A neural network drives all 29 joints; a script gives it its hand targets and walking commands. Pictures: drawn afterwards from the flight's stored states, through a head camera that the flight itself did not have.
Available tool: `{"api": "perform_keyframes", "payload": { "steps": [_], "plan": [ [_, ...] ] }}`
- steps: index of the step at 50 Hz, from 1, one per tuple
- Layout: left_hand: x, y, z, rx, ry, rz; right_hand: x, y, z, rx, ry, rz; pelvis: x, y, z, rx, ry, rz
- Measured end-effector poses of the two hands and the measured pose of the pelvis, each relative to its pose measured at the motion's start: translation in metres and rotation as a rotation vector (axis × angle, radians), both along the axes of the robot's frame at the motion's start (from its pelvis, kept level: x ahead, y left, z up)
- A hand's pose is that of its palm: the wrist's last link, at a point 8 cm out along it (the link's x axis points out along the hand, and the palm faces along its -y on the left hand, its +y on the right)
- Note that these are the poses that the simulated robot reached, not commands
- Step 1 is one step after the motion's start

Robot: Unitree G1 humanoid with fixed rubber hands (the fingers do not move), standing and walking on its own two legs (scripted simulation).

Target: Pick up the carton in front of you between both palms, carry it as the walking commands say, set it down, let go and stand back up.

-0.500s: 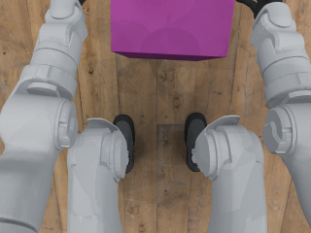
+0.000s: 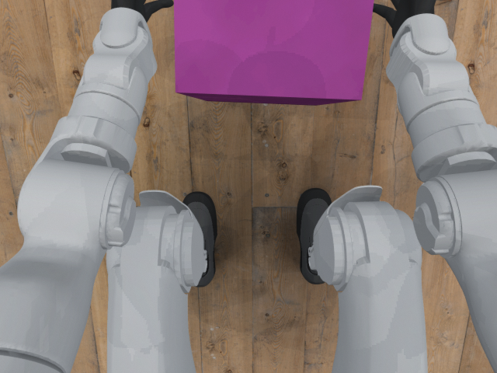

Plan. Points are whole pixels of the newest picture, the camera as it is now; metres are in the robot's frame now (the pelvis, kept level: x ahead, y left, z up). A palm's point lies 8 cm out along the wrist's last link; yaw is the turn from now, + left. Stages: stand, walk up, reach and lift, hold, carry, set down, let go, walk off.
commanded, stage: reach and lift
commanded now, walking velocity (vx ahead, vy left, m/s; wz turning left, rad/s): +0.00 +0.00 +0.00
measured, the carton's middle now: (267, 29) +0.53 -0.02 -0.25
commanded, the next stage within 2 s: none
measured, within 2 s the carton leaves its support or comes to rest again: leaves its support in 0.42 s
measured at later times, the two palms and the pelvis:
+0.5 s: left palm out of the picture +0.54 +0.13 -0.14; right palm out of the picture +0.53 -0.17 -0.14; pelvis +0.00 +0.00 -0.01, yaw +0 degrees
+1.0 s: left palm out of the picture +0.50 +0.12 +0.06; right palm out of the picture +0.48 -0.18 +0.06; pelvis +0.00 +0.01 +0.11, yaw -1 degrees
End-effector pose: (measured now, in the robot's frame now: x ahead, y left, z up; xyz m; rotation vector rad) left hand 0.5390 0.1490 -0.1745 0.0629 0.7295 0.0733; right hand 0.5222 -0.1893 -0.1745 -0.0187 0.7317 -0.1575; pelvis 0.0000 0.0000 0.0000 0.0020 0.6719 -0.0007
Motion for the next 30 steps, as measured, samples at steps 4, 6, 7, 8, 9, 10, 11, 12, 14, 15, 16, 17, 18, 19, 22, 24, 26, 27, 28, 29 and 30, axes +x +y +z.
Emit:
{"api": "perform_keyframes", "payload": {
  "steps": [4,6,7,8,9,10,11,12,14,15,16,17,18,19,22,24,26,27,28,29,30],
  "plan": [
    [0.001,-0.018,-0.002,-0.023,-0.004,-0.032,0.004,0.017,-0.002,0.016,-0.009,0.021,-0.003,0.0,0.001,0.0,-0.006,0.002],
    [0.001,-0.018,-0.003,-0.014,-0.009,-0.012,0.004,0.018,-0.002,0.006,-0.011,0.005,-0.004,0.0,0.001,-0.001,-0.011,0.003],
    [0.001,-0.018,-0.003,-0.012,-0.009,-0.012,0.004,0.018,-0.002,0.003,-0.011,0.003,-0.004,0.0,0.002,-0.002,-0.014,0.003],
    [0.002,-0.018,-0.002,-0.011,-0.009,-0.013,0.004,0.018,-0.002,0.001,-0.01,0.001,-0.005,0.001,0.002,-0.003,-0.016,0.003],
    [0.002,-0.018,-0.002,-0.011,-0.007,-0.013,0.004,0.018,-0.002,0.001,-0.009,-0.005,-0.005,0.001,0.002,-0.003,-0.018,0.003],
    [0.003,-0.018,-0.002,-0.011,-0.004,-0.012,0.005,0.018,-0.002,0.002,-0.005,-0.011,-0.006,0.001,0.001,-0.004,-0.021,0.003],
    [0.004,-0.018,-0.001,-0.013,0.001,-0.01,0.006,0.019,-0.001,0.001,-0.001,-0.015,-0.006,0.001,0.001,-0.004,-0.024,0.004],
    [0.005,-0.018,-0.001,-0.015,0.006,-0.008,0.007,0.019,0.0,-0.001,0.005,-0.015,-0.006,0.001,-0.001,-0.005,-0.028,0.005],
    [0.006,-0.018,0.0,-0.014,0.015,-0.008,0.009,0.018,0.001,-0.002,0.014,-0.009,-0.007,0.002,-0.003,-0.006,-0.033,0.008],
    [0.007,-0.018,0.0,-0.013,0.018,-0.009,0.01,0.018,0.001,-0.003,0.017,-0.005,-0.006,0.002,-0.005,-0.007,-0.035,0.009],
    [0.007,-0.018,0.0,-0.013,0.019,-0.009,0.01,0.018,0.001,-0.002,0.018,-0.002,-0.006,0.002,-0.007,-0.007,-0.036,0.01],
    [0.007,-0.018,0.0,-0.012,0.019,-0.009,0.01,0.018,0.001,-0.002,0.017,0.0,-0.006,0.002,-0.008,-0.008,-0.037,0.011],
    [0.006,-0.018,0.0,-0.013,0.017,-0.008,0.009,0.018,0.001,-0.001,0.016,-0.001,-0.006,0.002,-0.01,-0.008,-0.038,0.011],
    [0.005,-0.018,0.0,-0.015,0.015,-0.005,0.009,0.018,0.001,0.001,0.014,-0.004,-0.005,0.002,-0.011,-0.007,-0.039,0.01],
    [0.004,-0.019,0.008,-0.006,0.017,-0.012,0.008,0.018,0.01,-0.011,0.016,-0.004,-0.004,0.003,-0.013,-0.006,-0.037,0.01],
    [0.005,-0.019,0.025,-0.007,-0.009,-0.013,0.008,0.019,0.026,-0.008,-0.009,-0.017,-0.003,0.003,-0.011,-0.005,-0.039,0.008],
    [0.003,-0.019,0.047,-0.022,-0.041,0.002,0.006,0.019,0.047,0.01,-0.043,-0.031,-0.002,0.003,-0.006,-0.003,-0.034,0.004],
    [0.001,-0.019,0.058,-0.029,-0.051,0.01,0.004,0.019,0.058,0.019,-0.054,-0.036,-0.001,0.003,-0.003,-0.003,-0.029,0.002],
    [-0.002,-0.019,0.07,-0.035,-0.058,0.019,0.002,0.019,0.07,0.026,-0.062,-0.04,0.0,0.003,0.001,-0.003,-0.023,0.001],
    [-0.005,-0.019,0.082,-0.041,-0.064,0.025,-0.001,0.019,0.081,0.03,-0.068,-0.042,0.0,0.003,0.005,-0.003,-0.016,-0.001],
    [-0.008,-0.019,0.094,-0.045,-0.067,0.03,-0.004,0.019,0.093,0.032,-0.071,-0.046,0.001,0.003,0.01,-0.003,-0.008,-0.002]
  ]
}}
